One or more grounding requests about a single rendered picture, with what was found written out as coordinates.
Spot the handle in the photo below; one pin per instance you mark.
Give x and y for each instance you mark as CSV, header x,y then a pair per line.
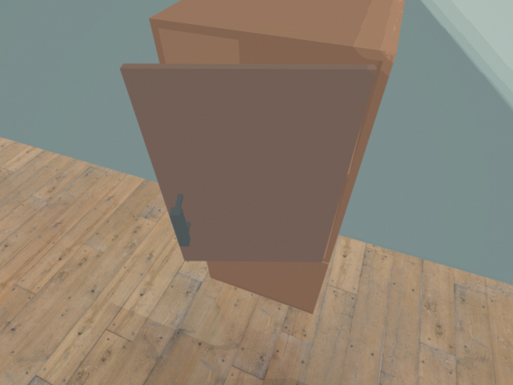
x,y
180,225

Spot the cupboard door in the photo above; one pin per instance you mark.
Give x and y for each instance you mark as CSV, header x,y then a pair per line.
x,y
260,152

